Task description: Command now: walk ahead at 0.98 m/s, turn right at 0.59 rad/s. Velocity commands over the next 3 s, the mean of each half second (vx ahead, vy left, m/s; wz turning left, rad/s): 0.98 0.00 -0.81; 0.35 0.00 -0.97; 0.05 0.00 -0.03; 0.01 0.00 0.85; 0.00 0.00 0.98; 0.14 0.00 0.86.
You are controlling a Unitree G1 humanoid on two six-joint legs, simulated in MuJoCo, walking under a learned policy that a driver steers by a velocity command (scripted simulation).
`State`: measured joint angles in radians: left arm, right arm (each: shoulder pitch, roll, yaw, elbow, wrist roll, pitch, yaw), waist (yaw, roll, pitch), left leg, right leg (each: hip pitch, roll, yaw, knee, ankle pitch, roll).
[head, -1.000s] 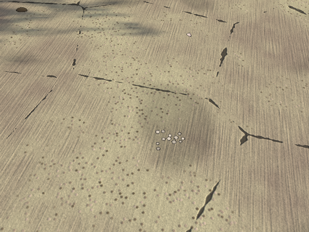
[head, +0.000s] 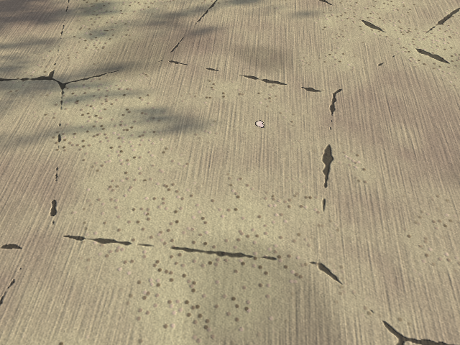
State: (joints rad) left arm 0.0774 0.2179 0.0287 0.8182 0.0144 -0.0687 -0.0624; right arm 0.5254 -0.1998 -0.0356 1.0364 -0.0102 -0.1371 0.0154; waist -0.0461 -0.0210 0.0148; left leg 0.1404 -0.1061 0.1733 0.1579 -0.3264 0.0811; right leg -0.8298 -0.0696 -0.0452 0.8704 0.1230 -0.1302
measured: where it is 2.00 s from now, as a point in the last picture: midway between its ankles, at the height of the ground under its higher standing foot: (269, 247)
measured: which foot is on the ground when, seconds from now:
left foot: down 0.00-0.14, up 0.16-0.54, down 0.56-0.98, up 1.00-1.00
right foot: up 0.00-0.12, down 0.14-0.56, up 0.58-0.96, down 0.98-1.00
